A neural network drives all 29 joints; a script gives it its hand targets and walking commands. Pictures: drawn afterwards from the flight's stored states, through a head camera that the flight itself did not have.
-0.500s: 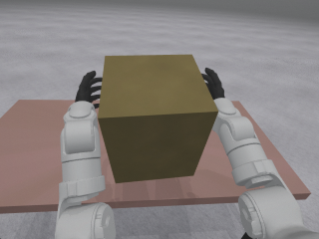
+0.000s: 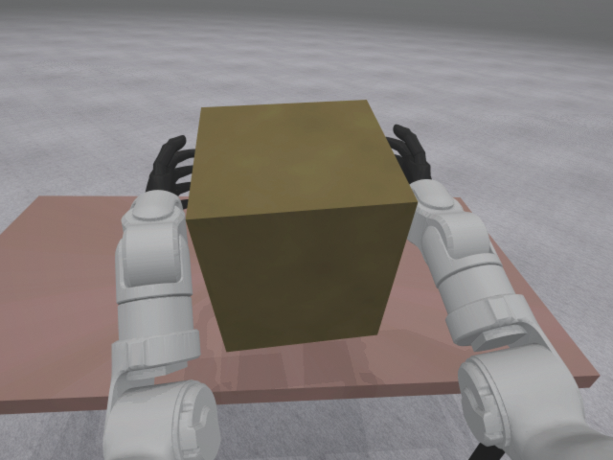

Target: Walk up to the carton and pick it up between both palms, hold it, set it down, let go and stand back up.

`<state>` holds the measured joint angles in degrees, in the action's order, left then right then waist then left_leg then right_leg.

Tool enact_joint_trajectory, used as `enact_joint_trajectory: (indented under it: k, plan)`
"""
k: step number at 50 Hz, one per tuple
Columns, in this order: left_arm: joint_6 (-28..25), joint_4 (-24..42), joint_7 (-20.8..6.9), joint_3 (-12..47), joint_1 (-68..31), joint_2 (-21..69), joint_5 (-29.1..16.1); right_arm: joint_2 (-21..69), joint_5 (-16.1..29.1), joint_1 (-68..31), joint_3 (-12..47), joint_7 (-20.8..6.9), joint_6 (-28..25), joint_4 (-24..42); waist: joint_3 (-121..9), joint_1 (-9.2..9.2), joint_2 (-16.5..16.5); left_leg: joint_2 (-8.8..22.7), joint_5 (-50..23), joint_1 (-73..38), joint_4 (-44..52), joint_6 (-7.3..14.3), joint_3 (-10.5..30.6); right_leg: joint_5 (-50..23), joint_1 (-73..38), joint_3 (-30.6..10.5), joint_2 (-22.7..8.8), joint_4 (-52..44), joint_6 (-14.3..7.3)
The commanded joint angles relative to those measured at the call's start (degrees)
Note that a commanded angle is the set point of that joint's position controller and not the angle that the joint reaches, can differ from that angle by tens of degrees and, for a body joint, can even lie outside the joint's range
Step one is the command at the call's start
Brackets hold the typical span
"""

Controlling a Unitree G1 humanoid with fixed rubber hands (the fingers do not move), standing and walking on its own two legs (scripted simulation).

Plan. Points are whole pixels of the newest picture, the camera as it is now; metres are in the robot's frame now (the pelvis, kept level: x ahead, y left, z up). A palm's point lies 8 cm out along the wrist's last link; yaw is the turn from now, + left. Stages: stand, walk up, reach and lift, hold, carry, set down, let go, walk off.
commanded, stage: hold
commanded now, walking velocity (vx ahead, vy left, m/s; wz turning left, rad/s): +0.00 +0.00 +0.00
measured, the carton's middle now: (295, 228) +0.37 +0.01 +0.19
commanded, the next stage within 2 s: none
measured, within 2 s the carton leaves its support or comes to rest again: neither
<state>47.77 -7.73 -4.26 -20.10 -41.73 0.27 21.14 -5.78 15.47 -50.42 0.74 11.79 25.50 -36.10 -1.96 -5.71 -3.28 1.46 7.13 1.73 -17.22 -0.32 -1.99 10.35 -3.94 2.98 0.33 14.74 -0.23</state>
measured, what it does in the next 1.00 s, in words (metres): stands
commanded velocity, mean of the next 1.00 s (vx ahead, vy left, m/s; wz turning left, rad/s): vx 0.00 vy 0.00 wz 0.00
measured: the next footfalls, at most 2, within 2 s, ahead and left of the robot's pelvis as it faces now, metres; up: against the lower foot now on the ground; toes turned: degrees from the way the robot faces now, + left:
none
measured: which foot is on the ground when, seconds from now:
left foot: down 0.00-1.00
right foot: down 0.00-1.00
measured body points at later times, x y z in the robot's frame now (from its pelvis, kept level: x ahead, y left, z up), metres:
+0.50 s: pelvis +0.00 +0.00 +0.00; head -0.07 +0.02 +0.44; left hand +0.37 +0.16 +0.25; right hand +0.38 -0.14 +0.26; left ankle +0.04 +0.12 -0.75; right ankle -0.01 -0.11 -0.75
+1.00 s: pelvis +0.00 +0.00 +0.00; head -0.07 +0.03 +0.44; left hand +0.37 +0.16 +0.24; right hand +0.38 -0.14 +0.26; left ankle +0.04 +0.12 -0.75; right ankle -0.01 -0.11 -0.75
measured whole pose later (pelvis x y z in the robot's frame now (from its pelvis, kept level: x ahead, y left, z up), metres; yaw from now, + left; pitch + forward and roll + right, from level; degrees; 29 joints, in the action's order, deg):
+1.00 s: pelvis +0.00 +0.00 +0.00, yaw +0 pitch -8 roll +0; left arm 48.1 -7.3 -4.2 -20.1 -41.7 0.3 20.9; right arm -5.8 15.6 -50.5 0.6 12.0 26.2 -35.6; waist -2.1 -5.6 -3.1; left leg 1.4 7.1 2.0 -17.3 -0.3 -2.0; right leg 10.3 -3.6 2.9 0.3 14.9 -0.2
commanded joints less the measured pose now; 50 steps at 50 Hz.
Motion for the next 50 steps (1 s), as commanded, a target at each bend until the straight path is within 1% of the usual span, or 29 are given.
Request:
enact_joint_trajectory:
  k: [1, 10, 28, 50]
  plan:
    - [-3.7, 5.4, -8.1, 25.4, -35.6, 27.4, -10.7, 32.6, 5.7, -36.3, 15.0, -4.8, -2.1, 15.3, -16.6, -0.48, 4.7, -3.5, -11.8, -9.7, -0.5, -1.1, -0.8, -11.2, 2.9, 0.9, 3.1, -1.3, 3.5]
    - [-3.3, 6.0, -8.0, 25.6, -35.2, 27.4, -10.8, 32.5, 5.7, -36.1, 15.2, -4.8, -1.6, 16.0, -16.6, -0.38, 4.5, -3.3, -11.1, -9.6, -0.3, -1.1, -0.8, -10.7, 3.0, 0.9, 3.2, -1.3, 3.4]
    - [-3.5, 4.0, -8.4, 24.5, -36.1, 27.1, -10.5, 32.9, 5.3, -37.0, 14.6, -4.9, -1.5, 14.6, -16.2, -0.01, 3.9, -3.4, -9.0, -8.8, 0.2, -0.5, -1.0, -9.7, 3.3, 0.6, 2.9, -1.6, 3.5]
    - [-3.5, 5.0, -8.1, 25.1, -35.8, 27.3, -10.8, 32.6, 5.6, -36.7, 14.7, -4.9, -1.6, 15.0, -16.6, -0.22, 4.5, -3.3, -10.5, -9.2, -0.2, -1.0, -0.8, -9.9, 3.3, 0.8, 3.1, -1.5, 3.3]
